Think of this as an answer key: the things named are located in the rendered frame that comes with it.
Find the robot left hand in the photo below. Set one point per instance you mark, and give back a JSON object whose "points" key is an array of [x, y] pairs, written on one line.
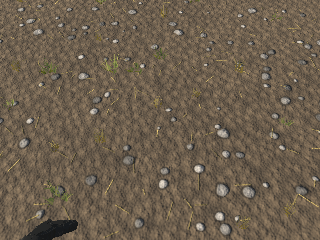
{"points": [[51, 229]]}

